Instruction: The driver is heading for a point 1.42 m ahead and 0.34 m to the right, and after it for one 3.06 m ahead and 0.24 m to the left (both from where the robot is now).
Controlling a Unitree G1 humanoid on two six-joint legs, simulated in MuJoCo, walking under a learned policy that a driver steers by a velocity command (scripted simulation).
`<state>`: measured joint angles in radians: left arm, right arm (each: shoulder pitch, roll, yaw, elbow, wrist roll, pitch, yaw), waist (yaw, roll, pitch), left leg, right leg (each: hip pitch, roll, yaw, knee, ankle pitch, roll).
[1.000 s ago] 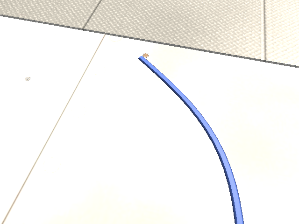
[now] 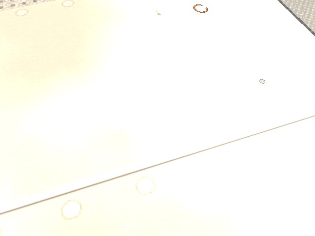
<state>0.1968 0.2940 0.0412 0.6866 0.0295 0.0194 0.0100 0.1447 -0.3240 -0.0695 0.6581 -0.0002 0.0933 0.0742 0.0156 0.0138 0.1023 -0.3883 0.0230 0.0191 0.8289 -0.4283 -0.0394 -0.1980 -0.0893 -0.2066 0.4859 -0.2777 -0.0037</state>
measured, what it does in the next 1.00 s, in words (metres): walks ahead, turning right: left foot, then right foot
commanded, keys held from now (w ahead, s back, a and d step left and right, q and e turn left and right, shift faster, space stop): e+shift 0.08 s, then w+e+shift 0.64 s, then w+q+shift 0.28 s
